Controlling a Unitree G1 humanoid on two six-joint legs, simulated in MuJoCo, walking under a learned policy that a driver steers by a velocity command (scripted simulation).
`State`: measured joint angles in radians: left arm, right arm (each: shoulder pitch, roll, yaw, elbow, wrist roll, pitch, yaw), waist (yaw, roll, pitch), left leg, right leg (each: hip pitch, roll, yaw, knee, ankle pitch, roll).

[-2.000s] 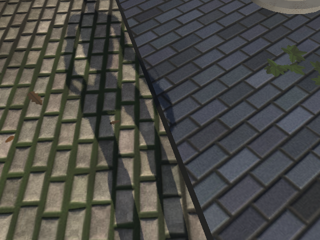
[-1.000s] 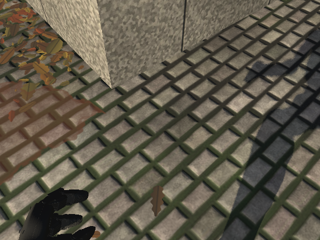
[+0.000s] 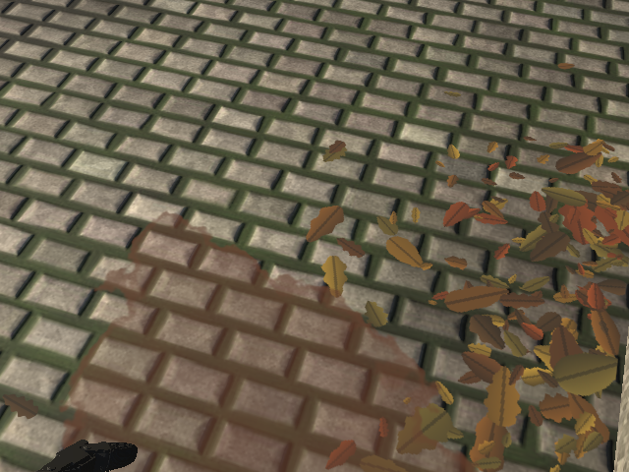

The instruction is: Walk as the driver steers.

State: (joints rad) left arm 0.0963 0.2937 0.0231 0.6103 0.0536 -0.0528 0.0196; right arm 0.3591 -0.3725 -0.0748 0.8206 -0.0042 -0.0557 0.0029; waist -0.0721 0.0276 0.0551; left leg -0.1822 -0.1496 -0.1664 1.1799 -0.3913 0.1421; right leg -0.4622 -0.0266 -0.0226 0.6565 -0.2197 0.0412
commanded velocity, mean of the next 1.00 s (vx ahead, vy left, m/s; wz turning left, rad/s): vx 1.00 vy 0.00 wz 0.54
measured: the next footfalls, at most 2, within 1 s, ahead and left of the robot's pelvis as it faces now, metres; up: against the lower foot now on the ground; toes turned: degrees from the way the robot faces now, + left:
left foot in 0.36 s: +0.50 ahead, +0.11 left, +0.00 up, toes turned +14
right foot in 0.78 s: +0.99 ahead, +0.06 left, +0.00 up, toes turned +20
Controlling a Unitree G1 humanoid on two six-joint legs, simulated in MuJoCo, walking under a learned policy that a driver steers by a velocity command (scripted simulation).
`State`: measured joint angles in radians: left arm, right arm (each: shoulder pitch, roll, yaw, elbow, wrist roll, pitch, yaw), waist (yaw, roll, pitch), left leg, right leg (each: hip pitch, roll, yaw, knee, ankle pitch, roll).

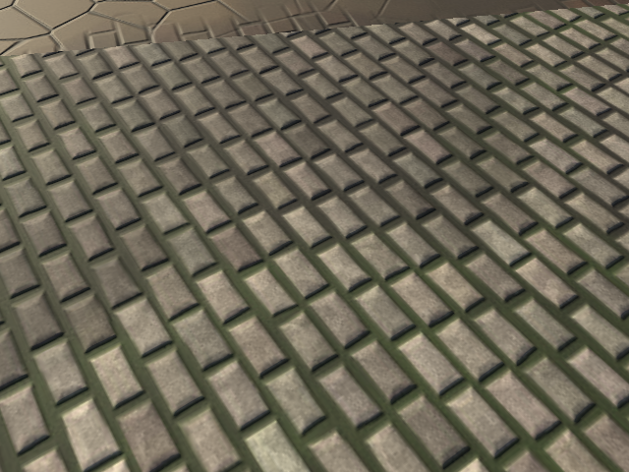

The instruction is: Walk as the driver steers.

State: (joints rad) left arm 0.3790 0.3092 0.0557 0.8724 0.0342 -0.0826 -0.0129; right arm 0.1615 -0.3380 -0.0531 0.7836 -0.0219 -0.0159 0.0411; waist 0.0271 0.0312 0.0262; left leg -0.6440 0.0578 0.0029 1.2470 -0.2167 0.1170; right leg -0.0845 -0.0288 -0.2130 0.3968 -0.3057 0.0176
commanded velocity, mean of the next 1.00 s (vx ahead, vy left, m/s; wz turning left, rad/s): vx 1.00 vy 0.00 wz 0.96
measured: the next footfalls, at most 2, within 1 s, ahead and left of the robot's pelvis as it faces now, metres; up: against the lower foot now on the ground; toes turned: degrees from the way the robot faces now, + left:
left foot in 0.22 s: +0.41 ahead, +0.08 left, +0.00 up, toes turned +14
right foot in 0.64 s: +0.89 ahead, +0.12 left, +0.00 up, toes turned +38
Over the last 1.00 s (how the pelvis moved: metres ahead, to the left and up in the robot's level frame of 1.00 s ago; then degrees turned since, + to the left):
0.95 0.18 0.02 32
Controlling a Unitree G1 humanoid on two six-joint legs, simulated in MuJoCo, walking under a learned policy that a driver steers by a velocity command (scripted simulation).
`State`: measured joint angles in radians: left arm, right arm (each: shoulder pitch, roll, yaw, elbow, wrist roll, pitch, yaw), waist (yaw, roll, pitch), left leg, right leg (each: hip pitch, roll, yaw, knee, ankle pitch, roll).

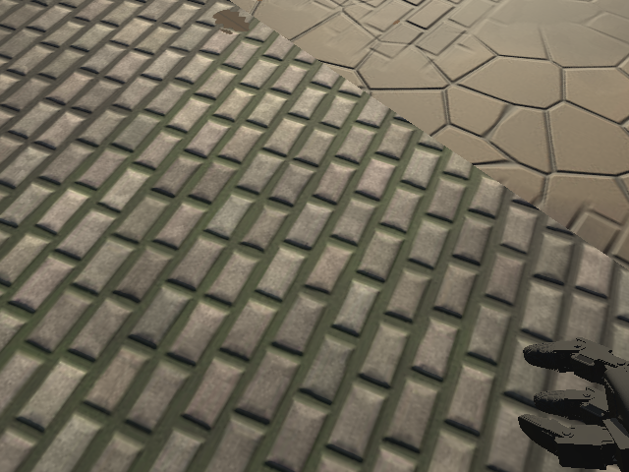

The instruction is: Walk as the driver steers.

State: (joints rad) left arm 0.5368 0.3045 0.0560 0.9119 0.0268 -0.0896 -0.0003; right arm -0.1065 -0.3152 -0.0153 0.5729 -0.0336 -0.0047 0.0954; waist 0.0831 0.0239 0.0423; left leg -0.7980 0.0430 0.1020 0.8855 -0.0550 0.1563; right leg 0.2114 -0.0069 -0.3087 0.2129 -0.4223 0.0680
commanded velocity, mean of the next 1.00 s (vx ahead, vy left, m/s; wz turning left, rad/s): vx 1.00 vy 0.00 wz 0.93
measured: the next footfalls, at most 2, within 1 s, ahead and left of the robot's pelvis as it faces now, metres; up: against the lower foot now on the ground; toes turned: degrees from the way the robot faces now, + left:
left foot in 0.10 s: +0.28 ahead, +0.04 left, +0.00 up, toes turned +9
right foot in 0.50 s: +0.73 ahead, +0.00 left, +0.00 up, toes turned +32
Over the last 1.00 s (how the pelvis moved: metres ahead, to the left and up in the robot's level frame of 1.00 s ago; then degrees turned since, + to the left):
0.89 0.32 -0.02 55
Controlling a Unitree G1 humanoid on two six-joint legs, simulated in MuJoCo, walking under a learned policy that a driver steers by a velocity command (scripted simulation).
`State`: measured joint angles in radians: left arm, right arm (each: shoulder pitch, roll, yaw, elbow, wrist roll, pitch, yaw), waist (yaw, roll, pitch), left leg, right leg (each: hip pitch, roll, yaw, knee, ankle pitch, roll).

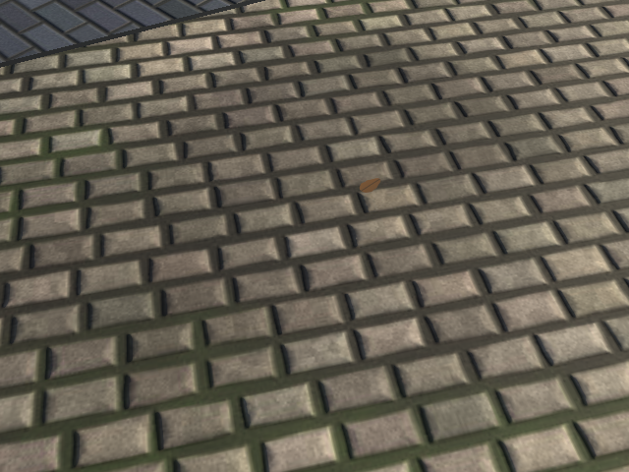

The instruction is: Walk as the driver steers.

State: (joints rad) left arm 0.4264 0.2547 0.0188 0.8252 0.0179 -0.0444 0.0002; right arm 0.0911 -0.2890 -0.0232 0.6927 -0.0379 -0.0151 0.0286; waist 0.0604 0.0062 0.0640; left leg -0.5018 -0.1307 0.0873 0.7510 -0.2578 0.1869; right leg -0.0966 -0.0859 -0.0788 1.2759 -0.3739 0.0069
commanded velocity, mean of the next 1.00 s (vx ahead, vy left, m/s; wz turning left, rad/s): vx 0.66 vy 0.00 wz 0.58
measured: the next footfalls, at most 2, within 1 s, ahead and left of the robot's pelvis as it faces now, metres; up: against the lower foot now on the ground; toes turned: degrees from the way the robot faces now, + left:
right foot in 0.36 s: +0.58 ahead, -0.13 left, +0.00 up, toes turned +2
left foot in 0.76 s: +0.82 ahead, +0.12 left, +0.00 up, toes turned +18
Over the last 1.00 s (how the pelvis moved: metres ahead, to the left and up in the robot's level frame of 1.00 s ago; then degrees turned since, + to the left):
0.85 0.33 -0.01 55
